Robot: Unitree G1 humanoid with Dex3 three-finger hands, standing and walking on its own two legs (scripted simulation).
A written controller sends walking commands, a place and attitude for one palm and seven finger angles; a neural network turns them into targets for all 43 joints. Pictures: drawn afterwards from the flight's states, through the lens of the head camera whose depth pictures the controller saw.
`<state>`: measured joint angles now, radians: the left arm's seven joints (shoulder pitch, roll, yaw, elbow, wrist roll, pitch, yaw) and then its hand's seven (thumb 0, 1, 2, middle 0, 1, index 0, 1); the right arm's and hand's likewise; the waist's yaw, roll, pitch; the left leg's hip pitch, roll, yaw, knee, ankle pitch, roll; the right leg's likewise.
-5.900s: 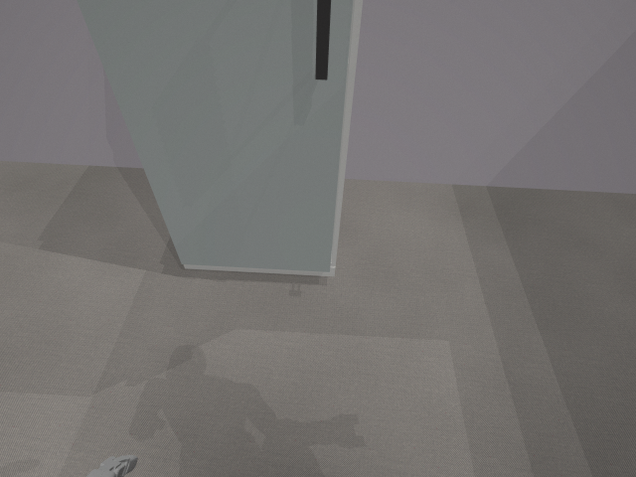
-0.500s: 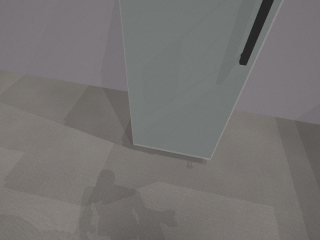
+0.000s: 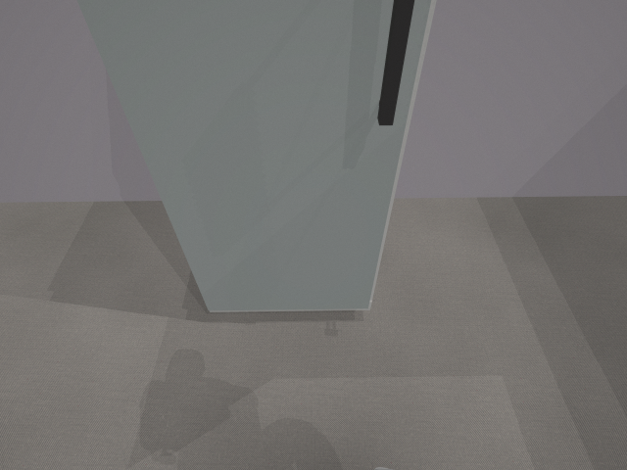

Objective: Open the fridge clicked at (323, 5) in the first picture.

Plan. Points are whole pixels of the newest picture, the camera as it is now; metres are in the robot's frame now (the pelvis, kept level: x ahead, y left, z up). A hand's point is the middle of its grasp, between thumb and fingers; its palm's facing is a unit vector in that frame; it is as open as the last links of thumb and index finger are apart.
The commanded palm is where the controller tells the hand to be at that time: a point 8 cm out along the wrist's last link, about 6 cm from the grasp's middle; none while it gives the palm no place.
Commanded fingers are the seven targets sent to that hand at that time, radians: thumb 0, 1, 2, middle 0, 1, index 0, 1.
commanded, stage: take the last steps up to it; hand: right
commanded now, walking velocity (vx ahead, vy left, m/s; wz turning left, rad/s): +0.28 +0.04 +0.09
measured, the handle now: (398, 17) +0.69 -0.14 +0.26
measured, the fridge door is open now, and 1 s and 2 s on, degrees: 0 0 0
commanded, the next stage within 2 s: come to a stop and stand still in 0.42 s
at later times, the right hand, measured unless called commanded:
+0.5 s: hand (437, 402) +0.25 -0.20 -0.16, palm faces -0.08 +0.98 -0.20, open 7.4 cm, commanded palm none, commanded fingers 0.00 -0.90 -0.90 0.20 0.30 0.20 0.30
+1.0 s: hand (443, 429) +0.21 -0.20 -0.17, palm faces +0.01 +0.97 -0.24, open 7.3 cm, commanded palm none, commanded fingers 0.00 -0.90 -0.90 0.20 0.30 0.20 0.30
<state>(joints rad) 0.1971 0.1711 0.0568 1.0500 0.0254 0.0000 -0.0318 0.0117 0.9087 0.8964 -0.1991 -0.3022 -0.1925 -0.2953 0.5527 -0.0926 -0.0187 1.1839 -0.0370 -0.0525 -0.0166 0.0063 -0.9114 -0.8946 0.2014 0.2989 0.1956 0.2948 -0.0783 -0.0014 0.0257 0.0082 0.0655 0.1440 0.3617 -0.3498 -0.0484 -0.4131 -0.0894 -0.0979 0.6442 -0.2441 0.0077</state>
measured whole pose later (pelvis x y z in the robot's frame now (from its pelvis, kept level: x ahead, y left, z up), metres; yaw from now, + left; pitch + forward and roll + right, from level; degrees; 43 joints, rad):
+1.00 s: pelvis +0.13 -0.01 -0.01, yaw +4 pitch -2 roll +0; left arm 0.19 0.20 0.07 1.00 0.02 0.04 0.00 0.00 0.91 0.90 -0.20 -0.30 -0.19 -0.30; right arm 0.16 -0.18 -0.05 1.00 -0.04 0.03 -0.04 0.00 -0.92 -0.89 0.20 0.30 0.20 0.30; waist -0.03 0.01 0.05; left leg -0.39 0.08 0.13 0.48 -0.05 0.02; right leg -0.31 -0.03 -0.03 0.80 -0.45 0.03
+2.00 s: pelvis +0.10 +0.03 +0.01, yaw +4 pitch -2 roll +0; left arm 0.28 0.14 0.02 1.14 0.02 0.01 0.04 0.01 0.91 0.90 -0.20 -0.30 -0.20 -0.30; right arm 0.27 -0.14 -0.01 1.14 -0.01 -0.01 -0.03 0.00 -0.95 -0.89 0.20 0.30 0.20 0.29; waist 0.00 -0.03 0.03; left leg -0.15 -0.03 0.09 0.42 -0.25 0.05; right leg -0.16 -0.11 -0.01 0.42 -0.22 0.09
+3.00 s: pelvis +0.11 -0.01 +0.00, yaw +5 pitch +0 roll +0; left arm 0.27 0.16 -0.01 1.10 0.02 -0.03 0.02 0.01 0.91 0.90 -0.20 -0.30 -0.20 -0.30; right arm 0.27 -0.15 0.01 1.10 -0.02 -0.01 -0.03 0.01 -0.92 -0.89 0.20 0.30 0.20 0.29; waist -0.01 0.01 0.04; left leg -0.21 0.04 0.04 0.49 -0.28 -0.01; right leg -0.19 -0.01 -0.07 0.47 -0.28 -0.01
